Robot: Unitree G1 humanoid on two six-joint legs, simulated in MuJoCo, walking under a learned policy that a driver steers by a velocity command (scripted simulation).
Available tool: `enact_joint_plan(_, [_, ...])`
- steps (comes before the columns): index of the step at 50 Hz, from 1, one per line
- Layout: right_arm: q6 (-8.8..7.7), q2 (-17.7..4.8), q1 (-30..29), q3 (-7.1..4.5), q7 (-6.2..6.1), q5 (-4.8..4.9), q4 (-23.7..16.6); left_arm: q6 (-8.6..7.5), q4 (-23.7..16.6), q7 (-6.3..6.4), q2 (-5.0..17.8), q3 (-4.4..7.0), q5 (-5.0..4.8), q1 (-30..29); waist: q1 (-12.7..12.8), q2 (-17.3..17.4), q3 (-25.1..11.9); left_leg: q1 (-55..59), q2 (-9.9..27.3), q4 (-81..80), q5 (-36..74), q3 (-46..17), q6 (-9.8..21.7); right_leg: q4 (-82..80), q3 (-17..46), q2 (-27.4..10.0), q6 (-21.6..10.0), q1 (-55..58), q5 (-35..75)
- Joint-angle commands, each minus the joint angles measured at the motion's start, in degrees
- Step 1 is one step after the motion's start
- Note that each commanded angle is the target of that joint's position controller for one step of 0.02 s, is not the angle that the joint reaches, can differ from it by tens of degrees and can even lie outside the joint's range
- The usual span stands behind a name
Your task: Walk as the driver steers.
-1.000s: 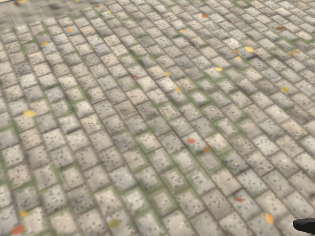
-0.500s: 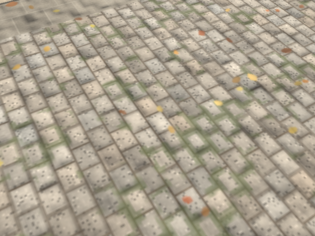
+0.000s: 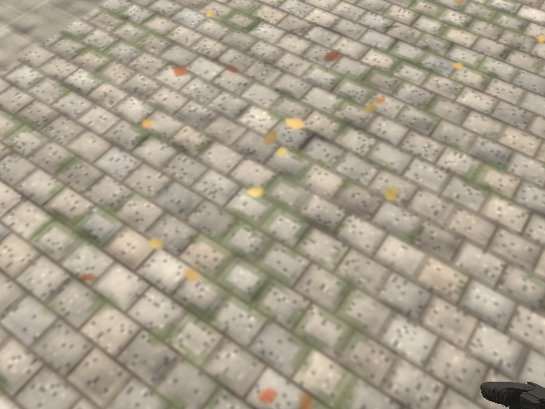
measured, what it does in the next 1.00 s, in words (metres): steps on the spot, turning right: left foot, then right foot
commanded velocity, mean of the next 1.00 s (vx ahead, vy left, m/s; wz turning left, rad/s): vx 0.01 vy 0.00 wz -0.50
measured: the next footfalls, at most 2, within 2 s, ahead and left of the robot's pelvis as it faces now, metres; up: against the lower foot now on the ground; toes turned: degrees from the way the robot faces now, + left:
left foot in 0.06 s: +0.12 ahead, +0.15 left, +0.00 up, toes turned -14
right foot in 0.50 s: +0.00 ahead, -0.11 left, +0.00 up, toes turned -34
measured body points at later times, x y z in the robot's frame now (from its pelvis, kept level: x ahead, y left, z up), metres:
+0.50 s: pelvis +0.02 +0.02 +0.00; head +0.06 -0.01 +0.45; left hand +0.32 +0.17 -0.08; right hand +0.02 -0.31 -0.11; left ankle +0.09 +0.16 -0.73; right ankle -0.03 -0.09 -0.73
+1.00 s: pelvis +0.06 +0.01 -0.01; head +0.10 +0.02 +0.44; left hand +0.35 +0.15 -0.12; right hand +0.03 -0.31 -0.10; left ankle +0.09 +0.10 -0.74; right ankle -0.03 -0.09 -0.72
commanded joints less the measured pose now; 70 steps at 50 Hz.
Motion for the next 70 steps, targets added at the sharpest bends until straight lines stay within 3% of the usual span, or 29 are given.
enact_joint_plan(1, [-1.61,-6.19,2.81,-2.35,0.32,0.19,-2.49,-0.06,-5.14,0.08,7.46,2.25,-0.15,-1.98,-1.42,-10.46,-11.39,8.38,-1.65,-9.65,3.16,3.07,1.28,-4.99,16.26,-11.43,-5.58,7.87,1.10])
enact_joint_plan(2, [-1.96,-6.95,5.39,-2.91,0.45,0.14,-1.56,0.04,-5.57,-0.05,6.83,2.00,-0.41,-3.14,-2.75,-9.98,-11.28,13.36,-0.10,-16.56,7.91,3.39,2.33,-2.64,15.71,-9.69,-4.16,5.83,-1.37])
enact_joint_plan(3, [-1.88,-9.80,6.77,-3.82,0.24,-0.47,-1.38,0.14,-5.63,-0.28,4.17,1.14,-0.16,-1.10,-1.73,-4.16,-12.79,20.93,8.79,-20.32,8.83,-3.20,5.87,4.69,12.15,-6.06,-1.96,0.52,-15.62])
enact_joint_plan(4, [-0.97,-13.77,5.06,-4.37,-0.37,-1.81,-2.23,-0.09,-6.31,-0.52,1.38,0.26,0.02,0.78,1.05,11.65,-11.16,24.80,20.52,-22.77,13.73,-17.13,13.35,18.28,-0.74,2.33,1.10,-10.75,-28.30])
enact_joint_plan(5, [-1.12,-11.94,4.14,-4.16,-0.33,-3.78,-2.99,-1.15,-7.01,-1.38,6.18,1.32,0.54,2.36,2.16,17.89,-10.69,21.01,26.81,-24.38,14.75,-24.68,19.18,32.13,-3.02,-2.25,3.61,-15.09,-27.79])
enact_joint_plan(7, [-0.60,-6.27,-0.87,-2.92,-1.40,-2.16,-5.38,-0.93,-3.37,-1.69,10.02,2.48,-0.15,3.22,1.56,9.51,-7.08,17.90,19.08,-22.08,8.98,-9.90,15.41,40.16,-5.56,-6.69,5.71,-14.93,-18.61])
enact_joint_plan(9, [0.09,-6.55,-0.49,-2.57,-2.54,-1.15,-5.56,-0.20,-2.91,-1.75,7.06,1.51,-0.01,3.50,0.61,6.77,-5.44,17.60,15.89,-21.51,12.07,-2.71,14.17,45.62,-8.45,-7.91,6.93,-16.71,-14.01])
enact_joint_plan(15, [0.76,-9.95,7.07,-3.70,-2.76,-1.99,-3.98,-0.37,-6.56,-2.17,3.69,-0.42,-0.50,-3.89,-4.49,9.81,-7.55,26.62,19.18,-21.89,19.81,5.17,17.23,32.99,-12.73,-13.52,8.57,-17.82,-12.11])
enact_joint_plan(20, [0.54,-12.32,4.74,-4.96,-1.19,-1.14,-4.30,0.31,-5.80,-3.06,3.46,-0.29,-0.34,-2.94,-3.38,11.40,-8.14,22.04,20.92,-21.02,20.73,13.19,15.25,19.84,-16.97,-13.76,6.22,-5.48,-12.07])
enact_joint_plan(24, [-0.09,-11.76,4.85,-5.43,0.25,0.90,-3.46,1.71,-4.34,-3.69,3.66,0.93,-0.52,0.08,-0.83,10.37,-8.70,21.52,21.94,-13.14,19.02,18.10,10.40,3.36,-19.92,-11.26,1.87,4.83,-7.34])
enact_joint_plan(25, [-0.12,-9.62,7.42,-5.08,0.60,1.03,-2.24,1.66,-2.80,-3.12,5.10,1.92,-0.37,3.71,0.25,6.48,-9.20,17.11,19.41,-6.15,14.54,21.06,7.04,-2.38,-18.30,-9.63,-0.37,12.37,-2.23])
enact_joint_plan(26, [-0.05,-7.16,8.43,-4.52,0.89,-0.44,-2.70,1.19,-2.26,-2.22,11.49,4.01,-0.47,8.07,1.03,-7.31,-8.06,1.74,13.58,10.04,-3.30,25.23,1.96,-6.82,-3.35,-18.12,-5.11,23.64,18.47])
enact_joint_plan(27, [-0.33,-4.86,3.76,-3.21,0.35,-2.55,-8.06,-0.20,-4.23,-2.11,17.44,4.39,1.60,5.61,-0.57,-21.35,-10.48,-16.80,5.14,23.99,-22.47,18.99,-1.53,-6.81,19.27,-30.81,-17.35,27.69,27.88])
enact_joint_plan(28, [-0.51,-8.19,-0.59,-3.99,-0.11,-2.03,-8.00,-1.88,-4.68,-2.78,12.86,3.43,2.65,5.64,3.80,-12.33,-14.35,-17.07,5.34,31.97,-21.56,10.30,-0.77,-8.31,16.24,-31.16,-19.34,26.33,26.86])
enact_joint_plan(29, [-0.49,-8.47,-0.83,-4.01,-0.37,-0.64,-7.79,-2.87,-3.59,-2.55,10.85,2.30,2.60,4.28,2.05,-10.39,-12.37,-16.54,5.96,32.88,-16.72,8.93,0.70,-8.05,10.54,-28.52,-16.38,23.53,24.65])
enact_joint_plan(30, [-0.30,-8.40,1.35,-4.16,-0.90,-0.66,-6.21,-3.11,-3.33,-1.89,8.79,1.75,1.41,1.11,-0.17,-6.49,-10.91,-15.82,7.24,30.58,-11.65,8.40,1.12,-7.03,5.72,-25.15,-12.76,21.49,21.94])
enact_joint_plan(31, [0.11,-9.21,3.49,-4.26,-1.20,-1.09,-5.07,-2.81,-3.50,-1.34,5.98,0.62,0.40,-2.44,-1.75,-5.94,-10.67,-14.09,7.71,28.30,-8.29,8.84,0.86,-6.46,2.22,-23.89,-10.69,19.57,22.42])
enact_joint_plan(36, [1.02,-3.20,8.46,-1.41,0.48,-0.28,-1.43,-3.65,-0.60,-0.75,-0.50,-2.63,2.55,-5.24,-2.89,-5.90,-11.82,3.25,8.31,11.72,0.41,11.14,0.04,-6.83,-9.34,-19.82,-8.36,12.80,21.81])
enact_joint_plan(41, [1.94,-9.26,5.41,-2.61,1.19,0.95,-5.16,-2.66,2.12,-0.73,6.69,-0.37,2.47,-3.26,0.38,-7.44,-4.81,1.27,6.85,8.67,-6.47,13.36,1.54,-8.01,-5.14,-26.09,-11.78,12.39,13.44])
enact_joint_plan(47, [2.07,-6.09,11.30,-2.63,2.30,1.20,-5.21,-1.75,2.67,0.38,5.30,0.09,0.57,-6.51,-2.72,-5.35,-5.56,6.14,5.01,-3.44,-1.47,17.16,4.95,-0.45,-9.26,-26.56,-7.63,15.14,18.09])
enact_joint_plan(48, [1.90,-7.14,13.18,-3.17,2.08,0.90,-4.89,-1.73,3.36,0.43,4.34,0.13,0.32,-5.23,-3.36,-2.86,-5.92,10.62,4.31,-9.86,6.83,15.13,6.77,4.56,-12.51,-23.85,-4.26,13.00,13.55])
enact_joint_plan(49, [1.52,-13.43,15.65,-5.09,1.20,0.52,-5.22,-2.04,2.55,0.34,2.29,-0.03,1.57,-4.14,-2.40,10.43,-7.54,19.17,12.58,-14.81,28.07,-0.37,11.56,19.66,-19.38,-16.98,1.69,3.62,0.35])
enact_joint_plan(50, [0.73,-18.45,17.82,-6.13,1.14,-0.83,-6.05,-2.61,-1.70,0.18,0.01,-1.01,3.05,-11.32,-4.53,21.99,-8.07,26.91,23.62,-17.88,43.87,-22.13,24.20,34.16,-17.13,-4.91,6.47,-14.73,-30.02])
enact_joint_plan(51, [-0.27,-16.02,19.36,-5.42,1.36,-1.92,-6.55,-3.24,-1.51,-0.03,0.98,-0.84,2.57,-13.24,-6.91,13.29,-12.26,30.49,24.61,-18.56,40.73,-21.62,26.74,42.21,-8.97,-5.72,6.15,-18.05,-33.12])
enact_joint_plan(52, [-0.94,-14.58,16.83,-5.12,1.07,-1.48,-6.63,-3.46,-0.90,-0.31,1.42,-0.64,1.56,-12.48,-5.02,9.13,-10.96,30.37,21.57,-17.46,38.16,-16.75,23.89,43.87,-7.40,-6.93,5.48,-19.32,-28.43])
enact_joint_plan(54, [-0.24,-12.23,11.26,-4.57,-0.12,1.05,-7.91,-3.53,0.37,0.08,2.41,-0.11,1.81,-11.36,-2.61,4.60,-8.97,27.99,17.03,-17.01,33.79,-10.91,18.80,39.08,-7.08,-8.57,5.69,-19.68,-19.74])
enact_joint_plan(60, [2.02,-11.59,11.01,-4.25,-2.09,0.48,-9.32,-3.66,2.82,-0.67,0.44,-0.67,1.03,-8.78,-2.50,6.86,-10.91,25.78,12.70,-16.16,32.14,-7.19,16.63,25.61,-9.16,-6.75,8.32,-12.02,-10.87])
enact_joint_plan(65, [2.77,-11.34,9.80,-3.53,-1.43,-0.59,-9.67,-3.60,3.10,-1.23,1.34,-0.77,0.77,-8.79,-3.86,10.34,-8.78,19.33,12.64,-15.37,26.88,-9.06,16.65,18.01,-10.34,-7.83,7.91,-4.26,-11.15])
enact_joint_plan(70, [1.94,-4.98,6.66,-0.22,-0.25,-1.57,-7.89,-4.48,4.94,-2.79,-0.76,-1.98,0.66,-4.74,-2.04,9.82,-7.24,14.82,11.44,-13.88,19.71,-4.69,13.97,-1.73,-13.19,-9.78,5.14,10.60,-0.74])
